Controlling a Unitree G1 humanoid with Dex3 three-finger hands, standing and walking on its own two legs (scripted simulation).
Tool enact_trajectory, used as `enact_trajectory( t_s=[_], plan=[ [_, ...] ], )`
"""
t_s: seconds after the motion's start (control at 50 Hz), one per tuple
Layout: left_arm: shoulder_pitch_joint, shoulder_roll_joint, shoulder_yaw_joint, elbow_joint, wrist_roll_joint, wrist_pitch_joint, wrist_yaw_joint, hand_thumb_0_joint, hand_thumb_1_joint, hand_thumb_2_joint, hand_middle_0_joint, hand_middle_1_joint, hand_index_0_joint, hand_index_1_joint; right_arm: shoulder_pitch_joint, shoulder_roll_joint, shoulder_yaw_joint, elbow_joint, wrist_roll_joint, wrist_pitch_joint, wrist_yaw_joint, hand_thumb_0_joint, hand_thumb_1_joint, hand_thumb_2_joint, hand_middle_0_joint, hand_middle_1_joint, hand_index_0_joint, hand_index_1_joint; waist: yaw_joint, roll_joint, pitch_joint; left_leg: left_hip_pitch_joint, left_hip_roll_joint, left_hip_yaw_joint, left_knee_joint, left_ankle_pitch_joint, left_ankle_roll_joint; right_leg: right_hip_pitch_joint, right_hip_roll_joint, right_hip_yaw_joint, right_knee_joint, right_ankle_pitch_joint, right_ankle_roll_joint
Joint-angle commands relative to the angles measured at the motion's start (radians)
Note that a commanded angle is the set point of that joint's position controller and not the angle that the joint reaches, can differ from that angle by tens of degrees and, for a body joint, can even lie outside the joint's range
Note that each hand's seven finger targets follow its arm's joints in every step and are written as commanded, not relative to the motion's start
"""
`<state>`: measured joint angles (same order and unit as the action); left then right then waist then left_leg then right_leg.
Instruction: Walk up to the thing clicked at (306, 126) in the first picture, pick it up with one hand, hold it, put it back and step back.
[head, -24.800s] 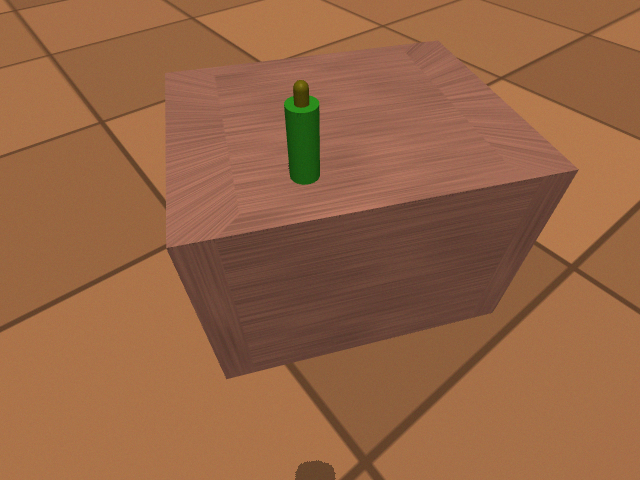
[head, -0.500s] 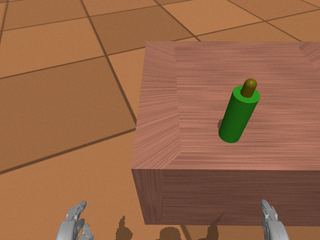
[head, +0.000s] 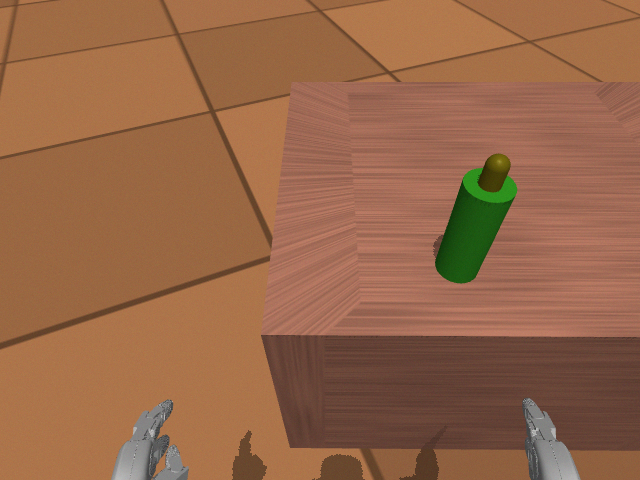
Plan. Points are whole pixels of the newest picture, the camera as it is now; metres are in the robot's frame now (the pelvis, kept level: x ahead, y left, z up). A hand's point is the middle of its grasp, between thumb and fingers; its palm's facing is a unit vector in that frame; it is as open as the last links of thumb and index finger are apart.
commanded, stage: home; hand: right
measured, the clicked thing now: (475, 219) +0.49 -0.21 +0.04
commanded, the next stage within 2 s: stand in 0.66 s
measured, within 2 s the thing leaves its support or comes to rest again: neither
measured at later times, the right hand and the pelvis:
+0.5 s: hand out of the picture +0.17 -0.19 -0.08, palm faces +0.00 +0.94 -0.34, open 17.3 cm; pelvis +0.00 +0.00 +0.00, yaw +0 degrees
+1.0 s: hand out of the picture +0.06 -0.25 -0.11, palm faces -0.01 +0.94 -0.34, open 14.1 cm; pelvis +0.01 +0.00 +0.05, yaw +0 degrees
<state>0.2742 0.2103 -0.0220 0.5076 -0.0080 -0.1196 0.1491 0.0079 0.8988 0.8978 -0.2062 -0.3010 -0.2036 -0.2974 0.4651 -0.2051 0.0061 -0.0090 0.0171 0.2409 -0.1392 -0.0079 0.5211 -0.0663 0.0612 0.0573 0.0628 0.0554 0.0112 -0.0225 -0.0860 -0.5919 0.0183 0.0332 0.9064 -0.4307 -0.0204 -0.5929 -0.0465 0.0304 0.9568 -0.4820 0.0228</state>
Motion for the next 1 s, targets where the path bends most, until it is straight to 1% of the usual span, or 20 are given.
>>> enact_trajectory(
  t_s=[0.0,0.06,0.14,0.18,0.2,0.24,0.26,0.38,0.4,0.42,0.46,0.5,0.56,0.6,0.66,0.74,0.8,0.88,0.94,0.98],
  plan=[
    [-0.073,0.12,0.056,-0.165,0.0,-0.062,0.017,0.0,0.897,0.901,-0.201,-0.299,-0.2,-0.299,-0.024,-0.092,-0.058,-0.191,-0.01,-0.051,-0.015,0.0,0.514,-0.074,0.056,0.058,0.056,0.058,0.002,0.006,-0.107,0.075,-0.03,0.03,-0.152,0.135,0.018,0.035,0.034,-0.033,-0.166,0.166,-0.026],
    [-0.061,0.122,0.056,-0.158,0.0,-0.058,0.018,0.0,0.897,0.901,-0.201,-0.299,-0.2,-0.3,-0.015,-0.09,-0.05,-0.184,-0.011,-0.049,-0.014,0.0,0.529,-0.065,0.054,0.056,0.054,0.056,0.008,-0.002,-0.112,0.076,-0.031,0.032,-0.139,0.181,0.017,0.045,0.033,-0.032,-0.16,0.215,-0.024],
    [-0.068,0.122,0.054,-0.158,0.001,-0.057,0.019,0.0,0.897,0.901,-0.201,-0.299,-0.2,-0.299,-0.036,-0.1,-0.06,-0.179,-0.011,-0.049,-0.016,0.0,0.522,-0.069,0.055,0.057,0.055,0.057,0.007,0.005,-0.084,0.061,-0.032,0.033,-0.148,0.131,0.018,0.028,0.032,-0.029,-0.169,0.166,-0.025],
    [-0.062,0.123,0.056,-0.152,-0.001,-0.061,0.017,0.0,0.897,0.901,-0.201,-0.299,-0.2,-0.3,-0.013,-0.078,-0.044,-0.163,-0.01,-0.043,-0.013,0.0,0.539,-0.059,0.053,0.054,0.053,0.054,0.008,0.007,-0.086,0.061,-0.031,0.031,-0.146,0.138,0.017,0.026,0.033,-0.031,-0.168,0.167,-0.026],
    [-0.066,0.118,0.055,-0.165,0.0,-0.061,0.02,0.0,0.897,0.901,-0.201,-0.299,-0.2,-0.299,-0.046,-0.106,-0.063,-0.232,-0.01,-0.05,-0.017,0.0,0.521,-0.07,0.055,0.057,0.055,0.057,0.003,-0.023,-0.134,0.075,-0.03,0.027,-0.142,0.156,0.02,0.051,0.034,-0.032,-0.161,0.188,-0.024],
    [-0.063,0.128,0.057,-0.151,-0.001,-0.061,0.02,0.0,0.897,0.901,-0.201,-0.299,-0.2,-0.3,-0.011,-0.091,-0.053,-0.165,-0.01,-0.042,-0.014,0.0,0.534,-0.062,0.054,0.055,0.054,0.055,0.005,0.001,-0.076,0.058,-0.033,0.032,-0.142,0.148,0.019,0.031,0.031,-0.03,-0.168,0.185,-0.022],
    [-0.063,0.123,0.057,-0.161,0.0,-0.061,0.019,0.0,0.897,0.901,-0.201,-0.299,-0.2,-0.299,-0.034,-0.096,-0.051,-0.214,-0.01,-0.047,-0.015,0.0,0.519,-0.071,0.055,0.057,0.055,0.057,0.007,-0.015,-0.118,0.069,-0.031,0.026,-0.141,0.163,0.019,0.049,0.034,-0.034,-0.159,0.195,-0.023],
    [-0.057,0.125,0.057,-0.15,0.0,-0.059,0.021,0.0,0.897,0.902,-0.201,-0.3,-0.2,-0.3,-0.028,-0.093,-0.051,-0.189,-0.011,-0.039,-0.014,0.0,0.518,-0.071,0.055,0.057,0.055,0.057,0.009,-0.007,-0.105,0.069,-0.031,0.029,-0.134,0.195,0.017,0.049,0.032,-0.033,-0.156,0.227,-0.022],
    [-0.108,0.299,0.086,0.077,0.126,-0.002,-0.038,0.0,0.897,0.902,-0.201,-0.301,-0.2,-0.301,-0.163,-0.267,-0.1,0.162,-0.127,-0.153,0.041,0.0,0.524,-0.067,0.054,0.056,0.054,0.056,-0.029,0.085,-0.003,0.19,0.042,-0.076,-0.149,0.171,0.088,0.097,-0.017,0.039,-0.196,0.303,-0.093],
    [-0.096,0.306,0.11,0.09,0.127,0.019,-0.068,0.0,0.897,0.902,-0.201,-0.3,-0.2,-0.3,-0.131,-0.268,-0.108,0.272,-0.122,-0.202,0.062,0.0,0.506,-0.078,0.056,0.059,0.056,0.059,-0.024,0.076,-0.054,0.218,0.062,-0.102,-0.153,0.207,0.115,0.118,-0.011,0.015,-0.176,0.312,-0.105],
    [-0.106,0.279,0.106,0.103,0.098,0.039,-0.093,0.0,0.897,0.902,-0.201,-0.3,-0.2,-0.3,-0.135,-0.28,-0.097,0.348,-0.113,-0.254,0.088,0.0,0.517,-0.071,0.055,0.057,0.055,0.057,-0.013,0.103,-0.027,0.211,0.087,-0.15,-0.203,0.216,0.124,0.124,0.003,0.011,-0.167,0.228,-0.103],
    [-0.099,0.275,0.093,0.132,0.069,0.048,-0.122,0.0,0.897,0.901,-0.2,-0.3,-0.2,-0.3,-0.191,-0.291,-0.091,0.413,-0.082,-0.271,0.111,0.0,0.484,-0.091,0.058,0.063,0.058,0.063,0.005,0.086,-0.013,0.172,0.087,-0.16,-0.221,0.181,0.114,0.176,0.009,0.013,-0.215,0.178,-0.098],
    [-0.116,0.303,0.098,0.188,0.062,0.054,-0.139,0.0,0.897,0.902,-0.2,-0.3,-0.2,-0.3,-0.227,-0.268,-0.082,0.521,-0.066,-0.278,0.12,0.0,0.499,-0.081,0.057,0.06,0.057,0.06,-0.017,-0.043,0.012,0.188,0.04,-0.086,-0.187,0.148,0.083,0.186,-0.028,0.099,-0.325,0.183,-0.113],
    [-0.141,0.305,0.097,0.213,0.057,0.059,-0.143,0.0,0.897,0.902,-0.2,-0.301,-0.2,-0.301,-0.227,-0.276,-0.081,0.597,-0.071,-0.284,0.121,0.0,0.516,-0.071,0.055,0.057,0.055,0.057,-0.029,-0.021,0.019,0.255,0.039,-0.083,-0.214,0.164,0.085,0.158,-0.037,0.111,-0.348,0.182,-0.115],
    [-0.109,0.303,0.095,0.269,0.048,0.064,-0.139,0.0,0.897,0.902,-0.2,-0.3,-0.2,-0.3,-0.243,-0.296,-0.085,0.687,-0.068,-0.294,0.123,0.0,0.495,-0.084,0.057,0.061,0.057,0.061,-0.013,0.023,-0.006,0.305,0.067,-0.11,-0.254,0.305,0.092,0.235,-0.02,0.066,-0.325,0.32,-0.1],
    [-0.103,0.322,0.095,0.334,0.042,0.074,-0.132,0.0,0.897,0.902,-0.2,-0.301,-0.2,-0.301,-0.252,-0.305,-0.078,0.788,-0.054,-0.292,0.115,0.0,0.478,-0.094,0.059,0.064,0.059,0.064,-0.016,-0.013,-0.004,0.341,0.069,-0.098,-0.284,0.395,0.08,0.317,-0.042,0.079,-0.372,0.454,-0.099],
    [-0.105,0.324,0.091,0.378,0.033,0.084,-0.13,0.0,0.9,0.9,-0.2,-0.3,-0.2,-0.301,-0.264,-0.32,-0.071,0.861,-0.051,-0.287,0.111,0.0,0.238,-0.334,0.2,0.3,0.2,0.3,-0.013,0.023,0.017,0.378,0.082,-0.106,-0.345,0.399,0.078,0.34,-0.043,0.074,-0.416,0.435,-0.09],
    [-0.108,0.33,0.082,0.444,0.03,0.09,-0.127,0.0,0.9,0.9,-0.2,-0.3,-0.2,-0.301,-0.262,-0.317,-0.06,0.948,-0.046,-0.282,0.108,0.0,-0.082,-0.654,0.2,0.3,0.2,0.3,-0.021,-0.002,0.044,0.408,0.084,-0.094,-0.405,0.408,0.06,0.395,-0.059,0.081,-0.494,0.463,-0.081],
    [-0.13,0.33,0.075,0.474,0.024,0.096,-0.128,0.0,0.9,0.9,-0.2,-0.3,-0.2,-0.301,-0.282,-0.325,-0.052,0.993,-0.043,-0.282,0.109,0.0,-0.322,-0.894,0.2,0.3,0.2,0.3,-0.022,0.019,0.087,0.421,0.093,-0.103,-0.482,0.381,0.051,0.404,-0.05,0.072,-0.545,0.397,-0.067],
    [-0.137,0.328,0.072,0.492,0.025,0.097,-0.129,0.0,0.9,0.9,-0.2,-0.3,-0.2,-0.301,-0.303,-0.325,-0.049,1.014,-0.041,-0.281,0.111,0.0,-0.482,-0.9,0.2,0.3,0.2,0.3,-0.017,0.032,0.103,0.411,0.098,-0.108,-0.518,0.351,0.049,0.423,-0.049,0.062,-0.577,0.361,-0.061]
  ],
)
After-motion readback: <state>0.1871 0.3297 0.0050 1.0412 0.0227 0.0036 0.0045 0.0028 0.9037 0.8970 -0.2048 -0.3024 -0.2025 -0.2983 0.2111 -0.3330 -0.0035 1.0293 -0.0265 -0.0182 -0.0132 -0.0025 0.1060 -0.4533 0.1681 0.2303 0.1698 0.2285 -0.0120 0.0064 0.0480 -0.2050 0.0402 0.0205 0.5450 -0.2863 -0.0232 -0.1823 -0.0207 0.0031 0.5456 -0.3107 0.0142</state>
